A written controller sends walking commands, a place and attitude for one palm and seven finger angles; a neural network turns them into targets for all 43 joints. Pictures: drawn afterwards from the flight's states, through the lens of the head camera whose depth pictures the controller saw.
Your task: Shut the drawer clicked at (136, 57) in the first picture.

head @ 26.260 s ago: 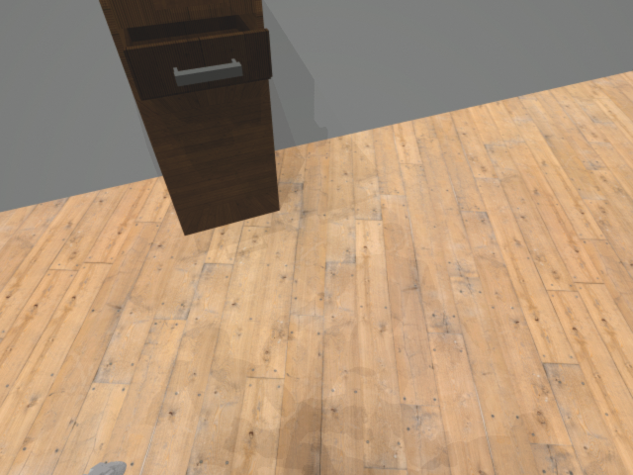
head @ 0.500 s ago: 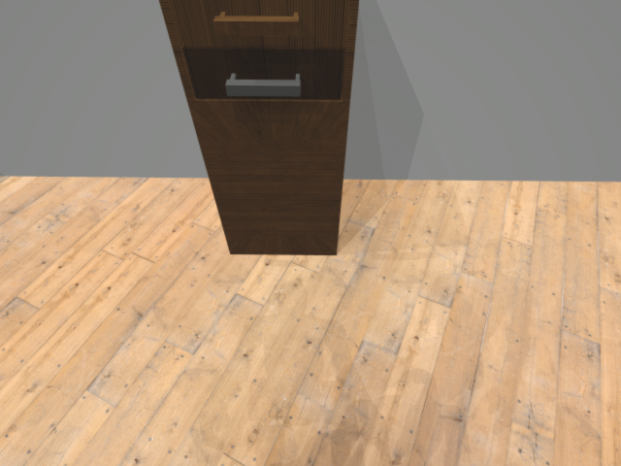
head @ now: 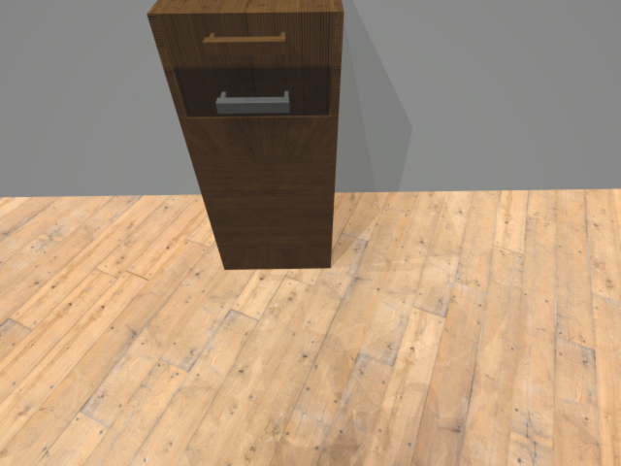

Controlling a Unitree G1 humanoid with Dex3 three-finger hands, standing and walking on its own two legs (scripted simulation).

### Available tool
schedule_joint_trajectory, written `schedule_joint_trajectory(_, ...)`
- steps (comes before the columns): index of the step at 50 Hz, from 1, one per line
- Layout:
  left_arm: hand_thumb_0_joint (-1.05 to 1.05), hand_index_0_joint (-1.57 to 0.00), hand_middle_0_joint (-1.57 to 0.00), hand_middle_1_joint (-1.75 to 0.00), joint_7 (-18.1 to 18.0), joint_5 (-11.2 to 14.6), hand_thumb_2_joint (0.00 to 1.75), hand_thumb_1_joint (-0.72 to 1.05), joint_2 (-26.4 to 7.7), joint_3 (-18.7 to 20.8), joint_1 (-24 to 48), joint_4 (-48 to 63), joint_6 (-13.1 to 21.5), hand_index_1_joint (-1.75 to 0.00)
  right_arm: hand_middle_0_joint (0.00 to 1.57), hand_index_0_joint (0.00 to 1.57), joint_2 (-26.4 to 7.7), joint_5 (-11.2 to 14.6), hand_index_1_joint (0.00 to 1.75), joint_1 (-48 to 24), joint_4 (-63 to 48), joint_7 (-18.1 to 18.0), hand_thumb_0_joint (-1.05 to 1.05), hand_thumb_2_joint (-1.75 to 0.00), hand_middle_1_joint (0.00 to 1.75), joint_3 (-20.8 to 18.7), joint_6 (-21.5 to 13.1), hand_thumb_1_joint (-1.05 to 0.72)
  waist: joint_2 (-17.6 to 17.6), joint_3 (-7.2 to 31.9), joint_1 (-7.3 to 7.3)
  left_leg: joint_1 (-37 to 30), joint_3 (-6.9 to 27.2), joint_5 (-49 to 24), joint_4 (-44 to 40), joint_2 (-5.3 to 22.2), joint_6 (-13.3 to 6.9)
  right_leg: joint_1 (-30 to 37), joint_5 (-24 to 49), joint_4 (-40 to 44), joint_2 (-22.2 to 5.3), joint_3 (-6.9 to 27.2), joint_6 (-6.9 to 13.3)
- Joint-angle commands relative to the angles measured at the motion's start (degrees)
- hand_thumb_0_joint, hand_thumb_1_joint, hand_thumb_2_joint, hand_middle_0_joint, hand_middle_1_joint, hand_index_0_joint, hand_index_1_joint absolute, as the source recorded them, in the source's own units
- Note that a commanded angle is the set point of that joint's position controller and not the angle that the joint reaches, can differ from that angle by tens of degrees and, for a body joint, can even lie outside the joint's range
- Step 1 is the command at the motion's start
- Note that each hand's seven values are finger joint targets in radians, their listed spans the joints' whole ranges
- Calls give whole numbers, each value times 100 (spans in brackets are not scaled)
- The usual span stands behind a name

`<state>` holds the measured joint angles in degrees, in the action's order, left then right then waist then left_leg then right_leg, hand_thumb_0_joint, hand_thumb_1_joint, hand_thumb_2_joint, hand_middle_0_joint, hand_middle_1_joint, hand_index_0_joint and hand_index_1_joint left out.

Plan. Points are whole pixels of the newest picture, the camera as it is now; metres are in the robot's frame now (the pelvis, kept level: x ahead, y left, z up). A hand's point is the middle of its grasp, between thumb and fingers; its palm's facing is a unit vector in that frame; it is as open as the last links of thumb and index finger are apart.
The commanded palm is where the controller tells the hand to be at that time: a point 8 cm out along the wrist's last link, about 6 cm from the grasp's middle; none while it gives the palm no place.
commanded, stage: let the arm hang, fingers relaxed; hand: left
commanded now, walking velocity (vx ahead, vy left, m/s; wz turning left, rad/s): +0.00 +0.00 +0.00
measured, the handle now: (254, 100) +0.93 +0.18 -0.01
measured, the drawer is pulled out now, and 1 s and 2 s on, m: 0.00 0.00 0.00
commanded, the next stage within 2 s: look to check the result in 0.04 s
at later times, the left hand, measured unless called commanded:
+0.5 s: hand out of the picture +0.09 +0.24 -0.15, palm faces -0.02 -0.94 -0.35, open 7.4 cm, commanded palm none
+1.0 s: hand out of the picture +0.13 +0.22 -0.15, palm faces -0.03 -0.94 -0.35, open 7.4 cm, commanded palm none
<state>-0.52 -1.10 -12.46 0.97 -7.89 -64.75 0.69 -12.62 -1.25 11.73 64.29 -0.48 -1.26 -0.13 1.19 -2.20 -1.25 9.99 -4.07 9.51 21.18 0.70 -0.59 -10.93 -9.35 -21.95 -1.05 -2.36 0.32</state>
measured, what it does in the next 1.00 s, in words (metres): stands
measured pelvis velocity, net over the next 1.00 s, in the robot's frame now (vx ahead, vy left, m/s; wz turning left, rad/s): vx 0.04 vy -0.02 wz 0.00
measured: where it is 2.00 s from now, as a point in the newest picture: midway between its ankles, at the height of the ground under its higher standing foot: outside the picture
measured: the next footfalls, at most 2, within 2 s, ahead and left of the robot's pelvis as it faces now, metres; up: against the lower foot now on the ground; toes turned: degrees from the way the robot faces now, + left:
none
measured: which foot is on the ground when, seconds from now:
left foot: down 0.00-1.00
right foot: down 0.00-1.00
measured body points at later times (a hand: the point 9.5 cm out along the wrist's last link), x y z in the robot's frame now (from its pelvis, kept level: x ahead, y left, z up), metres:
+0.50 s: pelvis +0.02 -0.01 +0.00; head +0.04 -0.02 +0.45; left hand +0.09 +0.29 -0.13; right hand +0.08 -0.30 -0.15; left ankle +0.02 +0.11 -0.75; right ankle +0.03 -0.12 -0.75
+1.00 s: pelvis +0.04 -0.02 +0.00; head +0.06 -0.03 +0.45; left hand +0.13 +0.27 -0.12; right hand +0.10 -0.31 -0.14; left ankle +0.02 +0.11 -0.75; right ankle +0.03 -0.12 -0.75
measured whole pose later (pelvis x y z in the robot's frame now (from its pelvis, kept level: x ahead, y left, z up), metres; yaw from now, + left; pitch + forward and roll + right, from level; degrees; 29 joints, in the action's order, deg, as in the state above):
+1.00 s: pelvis +0.04 -0.02 +0.00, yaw +0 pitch -1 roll +0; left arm -0.2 -0.9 -17.9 0.8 -4.3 -65.2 1.4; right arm -18.9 -1.1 6.5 64.4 -0.1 -0.5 -0.3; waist 1.6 -2.7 -1.2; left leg 5.3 -3.5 10.0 16.0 2.2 1.3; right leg -6.2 -10.2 -16.9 0.7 -3.0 1.7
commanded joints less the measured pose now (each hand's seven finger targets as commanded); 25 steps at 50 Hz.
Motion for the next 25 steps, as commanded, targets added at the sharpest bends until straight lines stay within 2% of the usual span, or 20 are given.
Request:
schedule_joint_trajectory(1, 0, -20, -20, -30, -71, 17, 90, 90, -1154, 219, 22, 244, 92, -30, 20, 20, -919, 11, 30, 50, -211, -57, 0, -90, 30, -143, -61, -90, -47, 17, 54, -67, 676, 45, -508, 592, -68, -79, -298, 624, -570, 610, 214)
schedule_joint_trajectory(7, 0, -20, -20, -30, -61, 17, 90, 90, -1311, 238, 130, 259, 121, -30, 20, 20, -1139, 19, 30, -129, -234, -52, 0, -90, 30, -165, -69, -90, 39, 164, 54, -226, 672, -141, -487, 621, -62, 18, -103, 678, -600, 630, 230)
schedule_joint_trajectory(14, 0, -20, -20, -30, -44, 27, 90, 90, -1503, 227, 299, 213, 130, -30, 20, 20, -1355, 20, 30, -316, -223, -41, 0, -90, 30, -155, -74, -90, -55, 233, 40, -350, 690, -206, -562, 670, -54, 94, 7, 740, -624, 642, 230)
schedule_joint_trajectory(21, 0, -20, -20, -30, -41, 40, 90, 90, -1648, 210, 413, 197, 146, -30, 20, 20, -1551, 25, 30, -469, -237, -41, 0, -90, 30, -136, -99, -90, -30, 427, 44, -515, 686, -620, -582, 723, -42, 317, 593, 674, -659, 598, 230)
schedule_joint_trajectory(25, 0, -20, -20, -30, -40, 38, 90, 90, -1702, 209, 486, 214, 143, -30, 20, 20, -1618, 26, 30, -551, -247, -34, 0, -90, 30, -126, -98, -90, -18, 383, 45, -507, 697, -586, -636, 733, -26, 339, 542, 712, -660, 604, 216)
